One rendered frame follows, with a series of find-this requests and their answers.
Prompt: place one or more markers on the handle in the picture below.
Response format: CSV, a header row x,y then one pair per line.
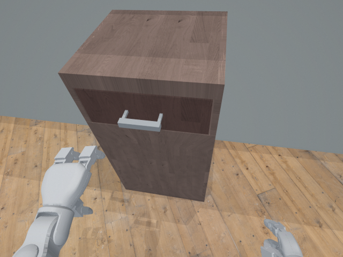
x,y
140,124

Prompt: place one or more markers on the left robot hand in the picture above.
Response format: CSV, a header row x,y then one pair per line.
x,y
64,182

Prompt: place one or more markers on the right robot hand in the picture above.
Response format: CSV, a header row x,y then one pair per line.
x,y
286,245

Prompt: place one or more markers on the drawer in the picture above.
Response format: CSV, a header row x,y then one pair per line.
x,y
184,114

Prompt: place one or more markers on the cabinet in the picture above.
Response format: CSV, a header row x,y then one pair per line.
x,y
173,53

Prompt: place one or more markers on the left robot forearm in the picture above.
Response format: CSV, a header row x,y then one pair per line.
x,y
48,233

